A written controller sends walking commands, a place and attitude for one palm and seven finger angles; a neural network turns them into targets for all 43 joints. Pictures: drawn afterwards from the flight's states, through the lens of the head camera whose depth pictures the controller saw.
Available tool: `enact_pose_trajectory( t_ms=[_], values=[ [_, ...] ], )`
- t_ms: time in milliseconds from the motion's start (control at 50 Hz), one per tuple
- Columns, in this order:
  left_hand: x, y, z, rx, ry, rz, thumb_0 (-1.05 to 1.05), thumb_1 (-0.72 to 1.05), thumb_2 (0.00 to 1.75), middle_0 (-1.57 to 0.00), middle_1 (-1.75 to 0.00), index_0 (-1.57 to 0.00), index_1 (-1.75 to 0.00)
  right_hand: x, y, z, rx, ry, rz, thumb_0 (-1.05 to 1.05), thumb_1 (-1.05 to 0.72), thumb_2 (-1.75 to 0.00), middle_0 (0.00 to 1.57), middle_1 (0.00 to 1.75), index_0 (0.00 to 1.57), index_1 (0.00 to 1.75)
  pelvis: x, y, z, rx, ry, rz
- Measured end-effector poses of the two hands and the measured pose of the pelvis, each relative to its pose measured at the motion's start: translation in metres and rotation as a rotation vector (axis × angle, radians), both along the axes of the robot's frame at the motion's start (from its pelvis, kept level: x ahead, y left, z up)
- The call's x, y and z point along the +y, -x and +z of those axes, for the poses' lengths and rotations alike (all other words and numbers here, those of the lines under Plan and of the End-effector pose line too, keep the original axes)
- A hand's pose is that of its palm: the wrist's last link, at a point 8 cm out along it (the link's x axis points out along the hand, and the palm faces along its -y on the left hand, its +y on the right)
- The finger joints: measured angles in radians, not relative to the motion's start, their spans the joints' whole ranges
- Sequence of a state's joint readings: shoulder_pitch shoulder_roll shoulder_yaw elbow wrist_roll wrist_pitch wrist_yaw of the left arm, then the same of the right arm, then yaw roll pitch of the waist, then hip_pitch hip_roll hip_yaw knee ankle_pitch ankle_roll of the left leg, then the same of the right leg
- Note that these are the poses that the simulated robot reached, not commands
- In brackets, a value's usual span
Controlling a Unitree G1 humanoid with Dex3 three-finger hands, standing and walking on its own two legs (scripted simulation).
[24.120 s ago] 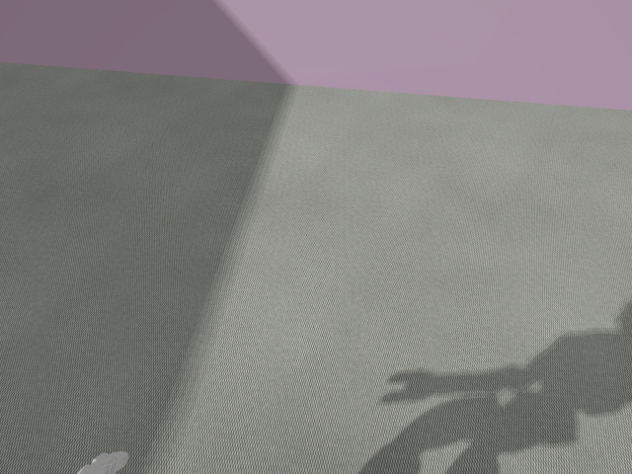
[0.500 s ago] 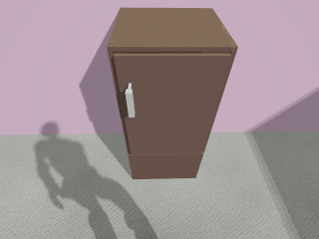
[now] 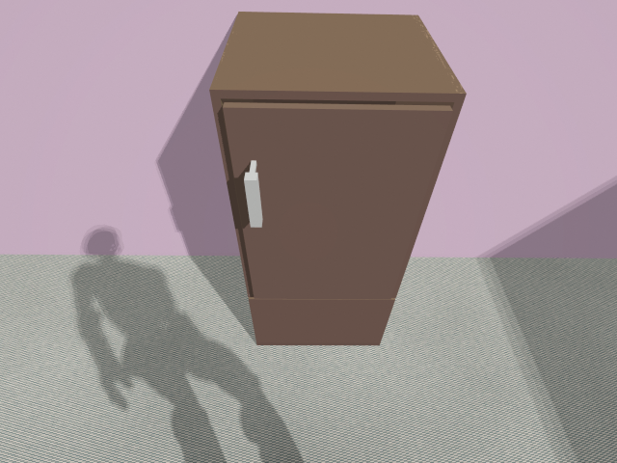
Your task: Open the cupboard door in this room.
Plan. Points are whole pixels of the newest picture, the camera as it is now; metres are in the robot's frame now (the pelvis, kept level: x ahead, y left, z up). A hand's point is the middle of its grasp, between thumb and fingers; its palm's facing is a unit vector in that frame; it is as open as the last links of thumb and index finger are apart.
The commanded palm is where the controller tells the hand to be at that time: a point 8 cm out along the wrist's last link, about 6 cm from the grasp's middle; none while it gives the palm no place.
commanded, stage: shuffle to correct the standing spot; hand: left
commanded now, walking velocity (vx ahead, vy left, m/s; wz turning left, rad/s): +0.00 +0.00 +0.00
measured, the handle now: (255, 194) +0.59 +0.14 -0.01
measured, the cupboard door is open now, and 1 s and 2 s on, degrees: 0 0 0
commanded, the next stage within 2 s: come to a stop and stand still in 0.38 s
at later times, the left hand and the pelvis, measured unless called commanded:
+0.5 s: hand out of the picture +0.02 +0.11 -0.18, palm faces +0.09 -0.98 -0.15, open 7.4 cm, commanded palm none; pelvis +0.05 -0.05 +0.00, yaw +1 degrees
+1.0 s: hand out of the picture +0.08 +0.14 -0.18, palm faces +0.04 -0.97 -0.24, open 7.4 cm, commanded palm none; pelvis +0.06 -0.04 -0.01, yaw -1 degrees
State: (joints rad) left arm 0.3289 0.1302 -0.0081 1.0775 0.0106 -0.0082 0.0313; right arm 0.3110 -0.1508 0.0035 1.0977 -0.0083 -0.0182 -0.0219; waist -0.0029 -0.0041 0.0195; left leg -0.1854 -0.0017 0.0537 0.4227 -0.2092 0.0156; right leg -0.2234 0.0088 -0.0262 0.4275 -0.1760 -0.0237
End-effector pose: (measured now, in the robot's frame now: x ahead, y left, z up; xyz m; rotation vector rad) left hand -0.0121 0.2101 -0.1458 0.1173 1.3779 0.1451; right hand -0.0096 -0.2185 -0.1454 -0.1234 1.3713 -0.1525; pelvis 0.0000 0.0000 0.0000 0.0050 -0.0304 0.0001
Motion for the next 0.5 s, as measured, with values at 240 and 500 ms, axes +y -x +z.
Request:
enact_pose_trajectory(
  t_ms=[240,500],
  values=[
    [-0.006,-0.006,-0.003,0.033,0.003,-0.009,0.01,0.91,0.9,-0.19,-0.3,-0.19,-0.29,-0.005,0.003,-0.005,0.033,-0.006,-0.042,0.0,-0.91,-0.89,0.2,0.3,0.2,0.3,-0.01,-0.014,-0.005,0.018,-0.018,-0.017],
    [-0.05,-0.027,-0.004,0.045,0.023,0.068,0.01,0.91,0.9,-0.19,-0.3,-0.19,-0.29,-0.056,-0.061,0.003,0.028,0.047,0.01,0.0,-0.91,-0.89,0.2,0.3,0.2,0.3,-0.045,-0.052,-0.003,0.042,-0.001,0.023]
  ],
)
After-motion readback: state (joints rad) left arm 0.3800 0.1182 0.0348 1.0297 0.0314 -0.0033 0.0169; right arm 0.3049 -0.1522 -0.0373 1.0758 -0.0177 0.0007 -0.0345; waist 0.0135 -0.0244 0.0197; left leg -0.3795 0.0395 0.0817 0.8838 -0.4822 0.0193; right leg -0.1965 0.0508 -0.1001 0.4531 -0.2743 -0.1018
